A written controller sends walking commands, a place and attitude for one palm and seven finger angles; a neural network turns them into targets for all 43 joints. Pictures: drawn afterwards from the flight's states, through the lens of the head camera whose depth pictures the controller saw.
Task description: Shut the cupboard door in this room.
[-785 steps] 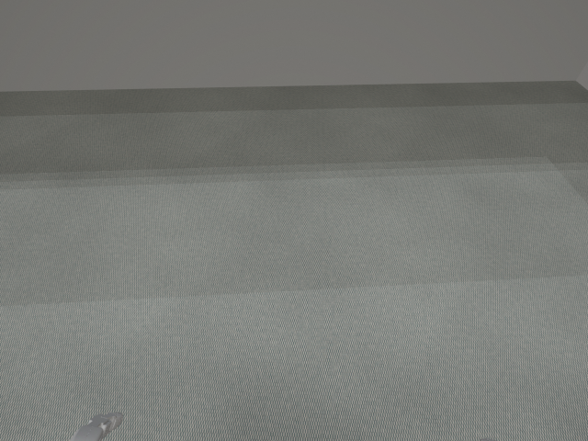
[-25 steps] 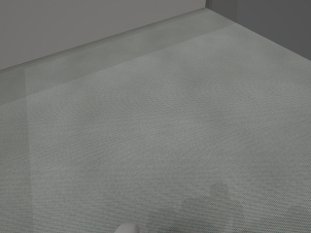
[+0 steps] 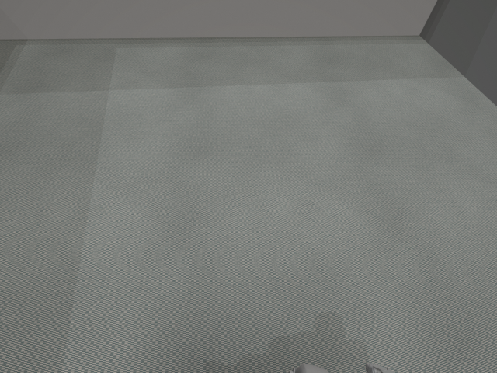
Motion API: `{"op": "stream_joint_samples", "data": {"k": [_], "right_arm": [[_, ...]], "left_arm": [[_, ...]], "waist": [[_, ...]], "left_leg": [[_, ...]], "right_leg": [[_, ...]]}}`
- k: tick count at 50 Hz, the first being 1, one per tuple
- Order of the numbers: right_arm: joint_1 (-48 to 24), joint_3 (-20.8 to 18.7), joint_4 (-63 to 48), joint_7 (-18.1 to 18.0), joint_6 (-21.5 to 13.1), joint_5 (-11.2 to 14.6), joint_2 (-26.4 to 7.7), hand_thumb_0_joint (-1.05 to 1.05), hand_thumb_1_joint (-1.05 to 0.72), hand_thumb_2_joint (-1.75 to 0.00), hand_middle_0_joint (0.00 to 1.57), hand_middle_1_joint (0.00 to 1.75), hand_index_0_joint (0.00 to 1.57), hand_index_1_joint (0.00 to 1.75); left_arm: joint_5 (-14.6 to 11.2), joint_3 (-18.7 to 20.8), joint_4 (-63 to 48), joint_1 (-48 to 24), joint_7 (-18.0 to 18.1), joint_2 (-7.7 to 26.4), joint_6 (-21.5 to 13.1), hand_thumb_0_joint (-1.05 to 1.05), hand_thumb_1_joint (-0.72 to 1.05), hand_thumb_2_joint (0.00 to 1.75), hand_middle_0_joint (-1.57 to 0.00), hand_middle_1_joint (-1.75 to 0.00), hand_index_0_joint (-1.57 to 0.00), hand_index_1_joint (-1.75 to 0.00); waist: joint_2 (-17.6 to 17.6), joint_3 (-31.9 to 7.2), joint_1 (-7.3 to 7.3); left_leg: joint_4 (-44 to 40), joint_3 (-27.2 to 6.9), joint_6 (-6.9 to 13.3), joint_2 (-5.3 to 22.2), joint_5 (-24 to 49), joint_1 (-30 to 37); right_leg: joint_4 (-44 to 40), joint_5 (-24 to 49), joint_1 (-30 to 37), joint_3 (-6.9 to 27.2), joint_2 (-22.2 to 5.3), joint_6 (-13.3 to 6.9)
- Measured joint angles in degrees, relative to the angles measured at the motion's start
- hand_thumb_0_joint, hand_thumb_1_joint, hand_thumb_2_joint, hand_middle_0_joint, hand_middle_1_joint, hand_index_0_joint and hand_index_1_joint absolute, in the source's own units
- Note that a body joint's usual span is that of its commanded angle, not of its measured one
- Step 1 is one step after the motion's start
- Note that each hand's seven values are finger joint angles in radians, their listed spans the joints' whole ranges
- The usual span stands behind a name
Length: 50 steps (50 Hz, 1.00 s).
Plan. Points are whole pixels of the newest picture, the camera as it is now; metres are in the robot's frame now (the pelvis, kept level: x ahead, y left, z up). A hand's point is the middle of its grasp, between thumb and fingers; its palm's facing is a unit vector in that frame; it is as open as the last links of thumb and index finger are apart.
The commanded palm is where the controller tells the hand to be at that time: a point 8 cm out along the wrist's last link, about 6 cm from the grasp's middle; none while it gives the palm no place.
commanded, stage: turn or walk to find it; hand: left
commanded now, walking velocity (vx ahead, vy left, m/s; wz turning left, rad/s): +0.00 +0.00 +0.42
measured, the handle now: out of the picture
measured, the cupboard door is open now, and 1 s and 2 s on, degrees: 93 93 93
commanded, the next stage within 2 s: none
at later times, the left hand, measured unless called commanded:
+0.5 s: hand out of the picture +0.04 +0.13 -0.14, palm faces +0.19 -0.94 -0.29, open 7.4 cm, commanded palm none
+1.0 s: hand out of the picture -0.15 +0.17 -0.19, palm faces +0.48 -0.85 -0.24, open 7.4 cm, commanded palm none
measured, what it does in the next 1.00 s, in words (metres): steps on the spot, turning left: right foot, then left foot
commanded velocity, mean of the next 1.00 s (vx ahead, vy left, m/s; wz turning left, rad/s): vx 0.00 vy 0.00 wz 0.42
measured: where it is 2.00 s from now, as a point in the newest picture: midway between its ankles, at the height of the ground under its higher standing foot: outside the picture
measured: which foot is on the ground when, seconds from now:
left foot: down 0.00-0.32, up 0.34-0.84, down 0.86-1.00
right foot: up 0.00-0.30, down 0.32-0.86, up 0.88-1.00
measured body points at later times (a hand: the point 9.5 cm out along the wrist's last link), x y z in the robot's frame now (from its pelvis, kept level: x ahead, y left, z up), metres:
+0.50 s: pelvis -0.02 -0.07 +0.00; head +0.01 -0.11 +0.45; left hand +0.03 +0.18 -0.12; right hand +0.03 -0.32 -0.17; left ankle -0.08 +0.09 -0.64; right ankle +0.00 -0.15 -0.74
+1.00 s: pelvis -0.07 -0.03 +0.00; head -0.06 +0.01 +0.44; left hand -0.17 +0.22 -0.17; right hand +0.14 -0.20 -0.13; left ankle -0.11 +0.05 -0.74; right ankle -0.02 -0.17 -0.68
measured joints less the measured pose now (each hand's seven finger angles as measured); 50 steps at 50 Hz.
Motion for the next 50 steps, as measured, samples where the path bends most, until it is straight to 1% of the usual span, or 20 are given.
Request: {"op": "stream_joint_samples", "data": {"k": [3, 7, 12, 14, 15, 16, 17, 19, 21, 23, 25, 27, 32, 39, 41, 43, 44, 46, 48, 50], "right_arm": [[1.27, 0.01, 0.13, 0.06, -0.12, 0.05, 0.43, 0.0, -0.91, -0.9, 0.21, 0.3, 0.21, 0.3], [3.49, -0.33, 0.47, 0.16, 0.01, -0.23, 0.77, 0.0, -0.91, -0.9, 0.21, 0.3, 0.21, 0.3], [6.23, -1.08, 1.47, 0.21, 0.79, -0.57, 0.26, 0.0, -0.91, -0.9, 0.21, 0.3, 0.21, 0.3], [7.27, -1.45, 1.93, 0.21, 1.16, -0.56, -0.23, 0.0, -0.91, -0.9, 0.21, 0.3, 0.21, 0.3], [7.86, -1.66, 2.14, 0.23, 1.32, -0.44, -0.48, 0.0, -0.91, -0.9, 0.21, 0.3, 0.21, 0.3], [8.28, -1.94, 2.41, 0.29, 1.45, -0.21, -0.98, 0.0, -0.91, -0.9, 0.21, 0.3, 0.21, 0.3], [8.37, -2.27, 2.76, 0.29, 1.68, -0.03, -1.53, 0.0, -0.91, -0.9, 0.21, 0.3, 0.21, 0.3], [8.84, -2.83, 3.11, 0.29, 2.48, -0.05, -2.16, 0.0, -0.91, -0.9, 0.21, 0.3, 0.2, 0.3], [9.09, -3.34, 3.53, 0.56, 3.17, -0.25, -2.74, 0.0, -0.91, -0.9, 0.2, 0.3, 0.2, 0.3], [9.19, -3.68, 3.72, 0.89, 3.38, -0.42, -3.34, 0.0, -0.91, -0.9, 0.2, 0.3, 0.2, 0.3], [9.31, -3.84, 3.83, 1.08, 3.42, -0.47, -3.76, 0.0, -0.91, -0.9, 0.2, 0.3, 0.2, 0.3], [9.31, -3.87, 4.05, 1.19, 3.54, -0.49, -3.97, 0.0, -0.91, -0.9, 0.2, 0.3, 0.2, 0.3], [8.07, -3.55, 4.56, 1.13, 3.95, -0.47, -3.99, 0.0, -0.91, -0.9, 0.2, 0.3, 0.2, 0.3], [3.39, -2.43, 3.35, 0.95, 3.19, 0.2, -3.25, 0.0, -0.91, -0.9, 0.2, 0.3, 0.2, 0.3], [1.99, -2.04, 2.54, 0.93, 2.58, 0.4, -2.85, 0.0, -0.91, -0.9, 0.2, 0.3, 0.2, 0.3], [1.13, -1.65, 1.48, 1.05, 1.62, 0.45, -2.67, 0.0, -0.91, -0.9, 0.2, 0.3, 0.2, 0.3], [0.6, -1.62, 1.22, 1.04, 1.02, 0.31, -2.17, 0.0, -0.91, -0.9, 0.2, 0.3, 0.2, 0.3], [0.01, -1.15, 0.6, 1.06, 0.51, 0.11, -1.2, 0.0, -0.91, -0.9, 0.2, 0.3, 0.2, 0.3], [0.12, -0.67, 0.23, 0.7, 0.31, -0.11, -0.6, 0.0, -0.91, -0.9, 0.2, 0.3, 0.2, 0.3], [0.38, -0.31, 0.11, 0.25, 0.29, -0.17, -0.27, 0.0, -0.91, -0.9, 0.2, 0.3, 0.2, 0.3]], "left_arm": [[-0.01, -0.1, -1.05, -1.5, 0.03, -0.21, -0.3, 0.01, 0.91, 0.9, -0.2, -0.29, -0.2, -0.3], [-0.17, -0.29, -2.22, -3.71, 0.25, -0.75, -0.26, 0.01, 0.91, 0.9, -0.2, -0.29, -0.2, -0.3], [-0.53, -0.78, -3.86, -6.56, 0.34, -1.99, -0.69, 0.01, 0.91, 0.9, -0.2, -0.29, -0.2, -0.3], [-0.71, -1.05, -4.54, -7.21, 0.29, -2.61, -1.25, 0.01, 0.91, 0.9, -0.2, -0.29, -0.2, -0.3], [-0.75, -1.22, -4.88, -7.26, 0.26, -2.85, -1.69, 0.01, 0.91, 0.9, -0.2, -0.29, -0.2, -0.3], [-0.64, -1.36, -4.97, -7.33, 0.33, -3.37, -2.28, 0.01, 0.91, 0.9, -0.2, -0.29, -0.2, -0.3], [-0.37, -1.59, -4.98, -7.35, 0.41, -4.04, -2.77, 0.01, 0.91, 0.9, -0.2, -0.29, -0.2, -0.3], [-0.18, -2.18, -5.3, -6.6, 0.42, -4.89, -3.24, 0.01, 0.91, 0.9, -0.2, -0.29, -0.2, -0.3], [-0.21, -2.28, -5.3, -5.44, 0.55, -5.61, -3.09, 0.01, 0.91, 0.9, -0.2, -0.29, -0.21, -0.3], [-0.24, -2.35, -4.9, -4.39, 0.63, -6.15, -2.83, 0.01, 0.9, 0.9, -0.2, -0.29, -0.21, -0.3], [-0.25, -2.4, -4.45, -3.41, 0.61, -6.49, -2.83, 0.01, 0.9, 0.9, -0.2, -0.29, -0.21, -0.3], [-0.2, -2.38, -4.03, -2.49, 0.64, -6.7, -2.96, 0.01, 0.9, 0.9, -0.2, -0.29, -0.21, -0.3], [0.12, -1.89, -3.16, -0.3, 0.81, -6.36, -3.29, 0.01, 0.91, 0.9, -0.21, -0.29, -0.21, -0.3], [0.78, -1.18, -1.4, 1.98, 0.54, -4.15, -2.87, 0.01, 0.91, 0.9, -0.21, -0.29, -0.21, -0.3], [0.81, -0.84, -0.83, 2.44, 0.5, -3.16, -2.65, 0.01, 0.91, 0.9, -0.2, -0.29, -0.21, -0.3], [0.51, -0.46, -0.32, 3.15, 0.47, -2.19, -2.26, 0.01, 0.9, 0.9, -0.2, -0.29, -0.21, -0.3], [0.22, -0.19, 0.0, 3.22, 0.46, -1.45, -1.82, 0.01, 0.9, 0.9, -0.2, -0.29, -0.21, -0.3], [0.08, 0.08, 0.63, 3.03, 0.66, -0.34, -0.36, 0.01, 0.91, 0.9, -0.2, -0.29, -0.21, -0.3], [0.2, 0.27, 1.2, 2.61, 0.7, 0.0, 0.72, 0.01, 0.91, 0.9, -0.2, -0.29, -0.2, -0.3], [0.2, 0.36, 1.34, 1.73, 0.36, 0.0, 0.94, 0.01, 0.91, 0.9, -0.2, -0.29, -0.2, -0.3]], "waist": [[0.25, -0.26, -0.5], [1.03, -0.3, -1.99], [2.49, 0.12, -3.98], [3.18, 0.07, -4.47], [3.38, -0.12, -4.56], [4.26, -0.07, -4.61], [5.34, 0.34, -4.83], [5.66, 0.28, -5.15], [5.49, -0.08, -4.98], [5.57, -0.24, -4.97], [5.6, -0.38, -5.0], [5.4, -0.47, -4.77], [4.41, -0.29, -3.33], [2.44, 0.76, -0.86], [1.68, 0.89, -0.28], [1.24, 0.53, -0.18], [0.14, 0.61, -0.1], [-1.3, 0.75, 0.52], [-1.14, 0.21, 0.49], [-0.57, -0.1, 0.17]], "left_leg": [[-1.64, -0.8, 0.09, -0.71, 1.21, 0.35], [-1.72, -2.4, -0.15, -1.26, 1.83, -0.32], [0.08, -4.66, -1.4, -1.76, 1.87, -2.51], [1.4, -5.55, -2.19, -2.06, 1.62, -3.83], [2.46, -5.91, -2.69, -2.34, 1.27, -4.65], [4.11, -6.52, -3.25, -2.21, 0.63, -5.55], [7.3, -6.94, -3.56, -2.01, -2.85, -6.73], [18.18, -6.08, -3.91, -2.8, -10.53, -10.56], [29.07, -4.86, -4.23, -2.74, -11.3, -13.9], [36.2, -4.07, -4.8, -1.53, -8.67, -15.92], [39.9, -3.92, -5.53, -0.16, -6.15, -16.87], [41.05, -3.96, -6.2, 1.07, -4.62, -16.91], [36.73, -3.43, -7.18, 2.93, -6.03, -14.53], [21.41, 0.66, -6.47, 2.94, -11.06, -8.62], [15.86, 2.04, -5.96, 2.52, -10.19, -6.42], [7.05, 3.13, -5.27, 2.25, -4.31, -2.94], [6.03, 3.36, -3.9, 1.46, -2.62, -2.68], [7.04, 3.49, -1.39, 0.59, -2.97, -2.78], [5.68, 2.84, -0.33, 0.6, -2.65, -2.12], [3.1, 1.81, -0.13, 0.47, -0.97, -1.34]], "right_leg": [[-0.29, 1.71, -0.56, 1.37, -0.06, 0.66], [-5.56, 0.13, 0.98, 1.94, 0.6, 0.92], [-16.31, -1.1, 4.95, 1.72, 2.45, 0.18], [-22.74, 1.66, 7.57, 1.32, 3.3, -0.26], [-27.39, 4.82, 9.52, 0.94, 3.5, -0.47], [-30.36, 7.43, 10.8, 0.24, 3.95, -2.11], [-30.27, 7.89, 10.99, -0.6, 4.36, -3.99], [-29.65, 7.09, 11.19, -1.87, 3.49, -6.25], [-30.89, 7.2, 12.18, -2.74, 2.57, -6.92], [-32.58, 8.02, 13.25, -3.71, 2.09, -7.0], [-33.78, 8.65, 13.98, -4.92, 1.73, -7.12], [-34.43, 8.94, 14.37, -6.08, 1.38, -7.27], [-34.56, 9.07, 14.29, -8.55, 0.38, -7.37], [-32.18, 8.65, 12.7, -11.64, -1.68, -6.25], [-30.67, 8.21, 11.97, -12.56, -2.38, -5.59], [-27.79, 7.06, 10.83, -13.57, -3.14, -4.59], [-25.17, 5.95, 9.74, -12.78, -4.0, -3.9], [-17.16, -2.22, 6.71, -7.85, -3.24, -2.52], [-9.69, -4.41, 4.01, -4.36, -1.61, -1.8], [-4.17, -2.34, 1.84, -1.95, -0.61, -1.27]]}}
